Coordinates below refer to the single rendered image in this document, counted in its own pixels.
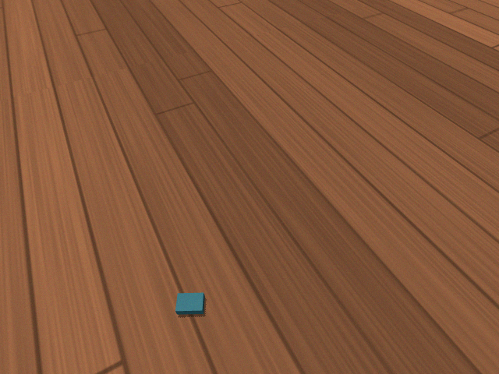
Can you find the small box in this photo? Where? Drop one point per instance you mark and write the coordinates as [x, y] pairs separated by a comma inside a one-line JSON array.
[[190, 303]]

